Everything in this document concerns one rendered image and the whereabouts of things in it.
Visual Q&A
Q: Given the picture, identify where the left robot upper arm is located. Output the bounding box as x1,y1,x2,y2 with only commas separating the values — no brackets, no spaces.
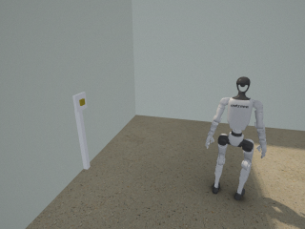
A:
213,97,230,123

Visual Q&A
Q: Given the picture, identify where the right robot thigh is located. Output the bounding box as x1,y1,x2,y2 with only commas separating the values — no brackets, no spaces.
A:
241,138,254,170

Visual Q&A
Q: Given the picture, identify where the left robot shin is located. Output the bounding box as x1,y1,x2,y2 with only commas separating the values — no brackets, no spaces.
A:
214,157,223,188

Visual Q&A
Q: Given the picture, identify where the button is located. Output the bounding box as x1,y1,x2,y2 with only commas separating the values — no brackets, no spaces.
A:
79,98,86,106

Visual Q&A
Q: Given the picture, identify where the right robot upper arm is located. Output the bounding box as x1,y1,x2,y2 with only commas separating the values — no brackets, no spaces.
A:
253,99,264,129

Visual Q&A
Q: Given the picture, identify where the robot right forearm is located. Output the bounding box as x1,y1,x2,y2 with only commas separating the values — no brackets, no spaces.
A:
256,122,267,146

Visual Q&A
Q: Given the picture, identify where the robot right hand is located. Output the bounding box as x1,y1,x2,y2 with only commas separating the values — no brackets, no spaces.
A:
256,145,267,158

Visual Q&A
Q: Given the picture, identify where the panel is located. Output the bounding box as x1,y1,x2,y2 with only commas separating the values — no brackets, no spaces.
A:
72,92,91,170

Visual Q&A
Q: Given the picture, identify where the robot left hand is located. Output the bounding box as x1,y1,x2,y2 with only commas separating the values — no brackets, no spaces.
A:
205,136,214,149

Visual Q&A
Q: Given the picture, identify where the robot left forearm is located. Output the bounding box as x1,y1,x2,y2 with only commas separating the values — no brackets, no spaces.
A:
208,116,218,137

